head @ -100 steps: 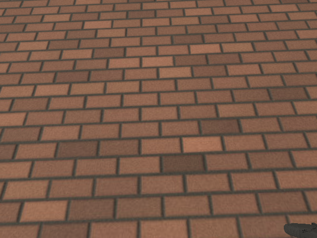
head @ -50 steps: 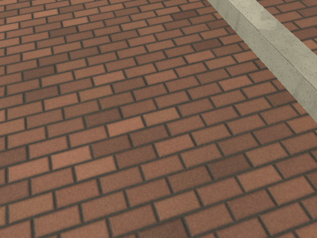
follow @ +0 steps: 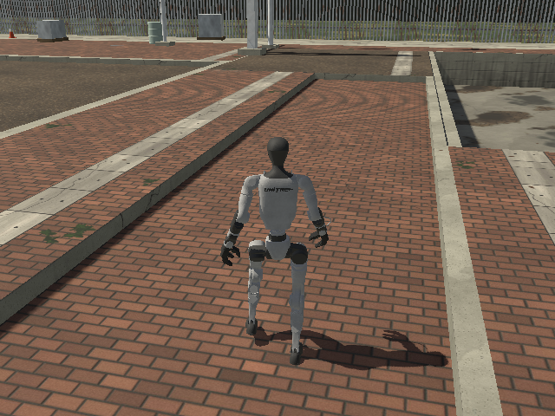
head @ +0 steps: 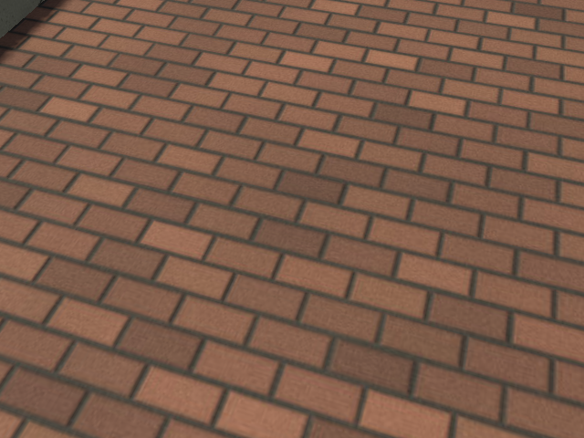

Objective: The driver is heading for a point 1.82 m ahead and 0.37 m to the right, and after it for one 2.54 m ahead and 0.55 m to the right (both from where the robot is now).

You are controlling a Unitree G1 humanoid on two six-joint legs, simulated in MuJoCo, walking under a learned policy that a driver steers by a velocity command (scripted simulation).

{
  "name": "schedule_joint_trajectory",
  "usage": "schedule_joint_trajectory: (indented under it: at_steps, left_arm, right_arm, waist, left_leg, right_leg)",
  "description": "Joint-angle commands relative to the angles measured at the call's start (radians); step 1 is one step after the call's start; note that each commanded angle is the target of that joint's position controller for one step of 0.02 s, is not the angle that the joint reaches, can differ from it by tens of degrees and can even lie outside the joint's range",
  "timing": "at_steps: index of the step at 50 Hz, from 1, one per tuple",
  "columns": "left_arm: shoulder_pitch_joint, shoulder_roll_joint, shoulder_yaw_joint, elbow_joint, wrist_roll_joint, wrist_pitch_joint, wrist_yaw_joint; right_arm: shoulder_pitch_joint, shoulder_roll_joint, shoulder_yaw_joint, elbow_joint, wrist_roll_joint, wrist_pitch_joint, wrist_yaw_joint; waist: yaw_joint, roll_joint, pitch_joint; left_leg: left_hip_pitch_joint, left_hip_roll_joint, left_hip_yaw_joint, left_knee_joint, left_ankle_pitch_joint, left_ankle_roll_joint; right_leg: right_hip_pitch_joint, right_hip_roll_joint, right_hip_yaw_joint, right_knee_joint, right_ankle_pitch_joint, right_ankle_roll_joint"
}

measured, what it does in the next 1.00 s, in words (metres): walks ahead: left foot, then right foot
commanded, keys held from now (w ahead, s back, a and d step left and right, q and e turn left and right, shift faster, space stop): w+q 0.20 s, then w+e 0.80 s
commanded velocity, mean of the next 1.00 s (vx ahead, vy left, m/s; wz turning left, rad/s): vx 0.50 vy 0.00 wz -0.08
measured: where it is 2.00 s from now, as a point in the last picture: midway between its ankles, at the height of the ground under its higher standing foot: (390, 220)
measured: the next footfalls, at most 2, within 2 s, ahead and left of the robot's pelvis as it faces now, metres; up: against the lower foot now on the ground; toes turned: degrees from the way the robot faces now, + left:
left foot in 0.20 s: +0.27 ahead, +0.15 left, +0.00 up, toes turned +10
right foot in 0.74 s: +0.60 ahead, -0.04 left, +0.00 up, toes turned -4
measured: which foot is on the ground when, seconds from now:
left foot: up 0.00-0.18, down 0.20-0.76, up 0.78-1.00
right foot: down 0.00-0.20, up 0.22-0.72, down 0.74-1.00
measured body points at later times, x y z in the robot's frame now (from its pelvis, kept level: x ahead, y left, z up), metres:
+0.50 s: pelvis +0.28 +0.07 +0.00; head +0.30 +0.09 +0.45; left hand +0.38 +0.36 -0.11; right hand +0.39 -0.19 -0.11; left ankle +0.23 +0.14 -0.74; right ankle +0.44 -0.09 -0.67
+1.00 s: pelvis +0.57 +0.03 +0.00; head +0.61 +0.02 +0.45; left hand +0.70 +0.29 -0.11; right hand +0.71 -0.26 -0.09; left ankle +0.69 +0.20 -0.68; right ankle +0.56 -0.04 -0.74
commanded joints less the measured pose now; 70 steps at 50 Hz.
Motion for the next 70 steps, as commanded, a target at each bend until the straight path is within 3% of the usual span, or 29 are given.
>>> schedule_joint_trajectory:
  at_steps: [1,5,7,9,10,11,12,13,14,17,22,27,32,35,37,38,39,40,41,43,47,52,57,60,61,62,63,65,70]
  left_arm:
    - [-0.067,0.17,0.037,-0.061,-0.007,-0.01,0.007]
    - [-0.022,0.205,0.047,-0.028,-0.025,0.009,0.006]
    - [-0.027,0.234,0.056,-0.025,-0.035,0.021,0.01]
    - [-0.043,0.252,0.061,-0.029,-0.044,0.035,0.018]
    - [-0.035,0.221,0.048,-0.038,-0.033,0.033,0.023]
    - [0.055,0.074,-0.003,-0.085,0.017,0.016,0.008]
    - [0.035,0.109,-0.01,-0.082,-0.007,-0.019,-0.007]
    - [-0.067,0.183,0.014,-0.098,-0.056,-0.031,-0.016]
    - [-0.108,0.169,0.005,-0.112,-0.061,-0.037,-0.015]
    - [-0.06,0.155,0.011,-0.069,-0.032,-0.007,-0.01]
    - [-0.105,0.096,0.001,-0.067,-0.028,0.034,-0.002]
    - [-0.223,0.06,-0.01,-0.098,-0.028,0.02,-0.025]
    - [-0.322,0.051,-0.018,-0.163,-0.025,0.018,-0.058]
    - [-0.268,0.089,0.001,-0.184,-0.023,0.024,-0.071]
    - [-0.026,0.173,0.048,-0.138,-0.024,0.031,-0.058]
    - [0.118,0.264,0.077,-0.117,-0.028,0.041,-0.037]
    - [0.075,0.31,0.081,-0.14,-0.038,0.035,-0.035]
    - [0.096,0.226,0.057,-0.149,-0.032,0.031,-0.037]
    - [0.069,0.183,0.046,-0.15,-0.024,0.026,-0.033]
    - [-0.048,0.138,0.032,-0.168,-0.023,0.021,-0.028]
    - [-0.093,0.149,0.032,-0.192,-0.015,0.02,-0.01]
    - [-0.044,0.183,0.044,-0.171,-0.028,0.036,0.013]
    - [0.016,0.174,0.045,-0.148,-0.034,0.051,0.018]
    - [-0.013,0.135,0.035,-0.162,-0.025,0.054,0.016]
    - [-0.009,0.073,0.013,-0.177,-0.015,0.05,0.012]
    - [0.127,0.007,-0.009,-0.207,-0.033,0.039,0.011]
    - [0.137,0.103,0.004,-0.192,-0.05,0.037,0.014]
    - [-0.03,0.172,0.027,-0.206,-0.032,0.048,0.016]
    - [-0.068,0.087,0.021,-0.235,-0.035,0.067,-0.003]
  right_arm:
    - [-0.089,-0.013,0.006,-0.084,0.0,-0.02,0.019]
    - [-0.173,-0.018,0.006,-0.123,0.005,-0.021,0.041]
    - [-0.148,-0.049,-0.01,-0.13,-0.001,-0.017,0.046]
    - [0.047,-0.114,-0.049,-0.087,-0.004,-0.008,0.039]
    - [0.226,-0.175,-0.083,-0.039,0.001,0.001,0.022]
    - [0.239,-0.28,-0.095,-0.031,0.007,-0.002,0.004]
    - [0.265,-0.226,-0.07,-0.062,0.0,-0.02,0.008]
    - [0.241,-0.158,-0.049,-0.039,-0.014,-0.032,0.016]
    - [0.186,-0.139,-0.04,-0.033,-0.012,-0.04,0.016]
    - [0.057,-0.068,-0.014,-0.027,-0.032,-0.06,0.014]
    - [0.075,-0.086,-0.021,0.039,-0.041,-0.094,0.001]
    - [0.092,-0.099,-0.02,0.078,-0.036,-0.094,-0.012]
    - [0.156,-0.12,-0.032,0.134,-0.018,-0.063,-0.021]
    - [0.128,-0.159,-0.043,0.132,-0.012,-0.037,-0.038]
    - [0.103,-0.163,-0.04,0.123,-0.01,-0.023,-0.052]
    - [0.134,-0.118,-0.02,0.103,-0.031,-0.034,-0.056]
    - [0.216,-0.001,0.019,0.064,-0.045,-0.065,-0.034]
    - [0.127,-0.096,0.003,0.062,-0.014,-0.105,-0.012]
    - [0.038,-0.118,0.0,0.029,0.019,-0.124,-0.002]
    - [-0.002,-0.111,-0.002,0.024,-0.021,-0.13,-0.014]
    - [0.044,-0.079,0.0,0.028,-0.039,-0.09,-0.017]
    - [-0.132,-0.03,0.024,-0.009,-0.035,-0.089,-0.013]
    - [-0.185,-0.083,0.003,-0.027,-0.014,-0.109,0.004]
    - [-0.028,-0.125,-0.026,0.01,-0.019,-0.123,-0.002]
    - [0.105,-0.174,-0.041,0.021,-0.036,-0.127,-0.01]
    - [0.2,-0.263,-0.061,0.049,-0.052,-0.114,-0.011]
    - [0.206,-0.197,-0.052,0.056,-0.025,-0.108,-0.004]
    - [0.112,-0.099,-0.022,0.038,-0.029,-0.096,-0.01]
    - [0.065,-0.064,-0.011,0.076,-0.028,-0.101,-0.015]
  waist:
    - [-0.003,-0.107,0.02]
    - [0.012,-0.109,0.052]
    - [-0.025,-0.134,0.018]
    - [-0.149,-0.136,-0.098]
    - [-0.234,-0.088,-0.186]
    - [-0.143,0.2,-0.261]
    - [-0.178,0.154,-0.458]
    - [-0.206,0.063,-0.326]
    - [-0.175,0.032,-0.212]
    - [-0.073,0.019,-0.106]
    - [-0.075,-0.007,-0.019]
    - [-0.125,-0.005,0.027]
    - [-0.161,-0.015,0.062]
    - [-0.105,0.037,-0.011]
    - [0.034,0.027,-0.151]
    - [0.078,-0.112,-0.263]
    - [-0.027,-0.342,-0.374]
    - [0.05,-0.206,-0.42]
    - [0.054,-0.152,-0.284]
    - [-0.029,-0.03,-0.124]
    - [-0.092,-0.077,-0.067]
    - [-0.025,-0.118,-0.039]
    - [-0.015,-0.149,-0.049]
    - [-0.108,-0.17,-0.101]
    - [-0.166,-0.08,-0.222]
    - [-0.116,0.224,-0.343]
    - [-0.132,0.226,-0.315]
    - [-0.155,0.05,-0.114]
    - [-0.101,0.071,-0.019]
  left_leg:
    - [0.006,0.008,0.03,-0.149,0.134,0.009]
    - [0.032,-0.015,0.083,-0.27,0.083,0.05]
    - [0.121,-0.067,0.133,-0.297,-0.017,0.091]
    - [0.398,-0.149,0.177,-0.358,-0.032,0.15]
    - [0.696,-0.14,0.105,-0.386,0.007,0.192]
    - [1.064,0.147,-0.397,-0.419,-0.064,0.342]
    - [1.132,0.282,-0.772,-0.592,-0.217,0.439]
    - [1.047,0.254,-0.61,-0.616,-0.175,0.373]
    - [0.897,0.218,-0.461,-0.616,-0.088,0.333]
    - [0.592,0.138,-0.232,-0.685,0.133,0.28]
    - [0.53,0.118,-0.033,-0.784,0.213,0.257]
    - [0.577,0.1,0.111,-0.817,0.185,0.196]
    - [0.785,0.169,0.151,-0.743,0.31,0.18]
    - [0.845,0.176,0.192,-0.567,0.755,0.142]
    - [0.736,0.124,0.24,-0.22,0.868,0.089]
    - [0.486,0.068,0.245,0.099,0.501,0.046]
    - [0.053,-0.177,0.12,0.467,-0.413,-0.025]
    - [-0.057,-0.126,-0.075,0.518,-0.423,0.006]
    - [-0.104,-0.082,-0.062,0.48,-0.351,0.028]
    - [-0.03,-0.007,-0.042,0.276,-0.248,0.025]
    - [0.083,0.006,-0.01,0.109,-0.19,-0.036]
    - [0.191,-0.061,0.021,-0.271,0.15,-0.073]
    - [0.249,-0.09,-0.028,-0.423,0.134,-0.04]
    - [0.475,-0.075,-0.015,-0.485,0.065,0.029]
    - [0.703,0.075,-0.153,-0.478,-0.006,0.092]
    - [1.019,0.306,-0.601,-0.558,-0.195,0.259]
    - [1.015,0.348,-0.78,-0.622,-0.463,0.283]
    - [0.793,0.248,-0.471,-0.643,-0.34,0.198]
    - [0.586,0.158,-0.144,-0.743,-0.014,0.19]
  right_leg:
    - [0.01,-0.255,0.081,-0.121,0.295,-0.138]
    - [0.104,-0.289,0.021,-0.087,0.385,-0.114]
    - [0.146,-0.294,-0.02,0.018,0.686,-0.094]
    - [0.109,-0.267,-0.071,0.306,0.927,-0.062]
    - [-0.08,-0.232,-0.08,0.563,0.775,-0.025]
    - [-0.546,-0.082,-0.059,0.935,-0.145,0.033]
    - [-0.659,-0.008,0.179,1.105,-0.365,0.033]
    - [-0.739,-0.064,0.21,1.121,-0.278,0.019]
    - [-0.732,-0.109,0.195,1.051,-0.198,0.005]
    - [-0.557,-0.183,0.204,0.914,-0.062,0.019]
    - [-0.62,-0.166,0.23,0.744,0.13,0.06]
    - [-0.592,-0.12,0.183,0.452,0.386,0.045]
    - [-0.676,-0.096,0.14,0.33,0.274,-0.006]
    - [-0.553,-0.021,0.055,0.327,0.104,-0.06]
    - [-0.197,0.054,0.039,0.269,0.124,-0.124]
    - [0.116,-0.106,0.298,0.259,0.172,-0.196]
    - [0.438,-0.341,0.886,0.126,0.005,-0.415]
    - [0.476,-0.338,0.929,0.041,-0.081,-0.385]
    - [0.374,-0.305,0.775,0.033,-0.05,-0.337]
    - [0.096,-0.231,0.588,0.012,0.162,-0.288]
    - [-0.131,-0.176,0.472,-0.048,0.355,-0.296]
    - [-0.238,-0.083,0.37,-0.031,0.243,-0.214]
    - [-0.125,-0.134,0.512,0.075,0.113,-0.176]
    - [-0.137,-0.096,0.528,0.237,0.15,-0.123]
    - [-0.23,-0.036,0.452,0.487,0.062,-0.085]
    - [-0.565,0.109,0.309,0.824,-0.335,-0.014]
    - [-0.724,0.029,0.312,0.985,-0.348,0.002]
    - [-0.733,-0.042,0.275,1.021,-0.177,0.014]
    - [-0.644,-0.115,0.236,0.871,-0.058,0.026]
Keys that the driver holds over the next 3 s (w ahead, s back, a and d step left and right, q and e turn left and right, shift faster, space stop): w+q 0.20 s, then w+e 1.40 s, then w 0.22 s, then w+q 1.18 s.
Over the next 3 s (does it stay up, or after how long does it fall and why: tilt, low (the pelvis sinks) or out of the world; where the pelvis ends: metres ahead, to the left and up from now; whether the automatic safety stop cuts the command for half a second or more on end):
stays up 1.58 -0.39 0.00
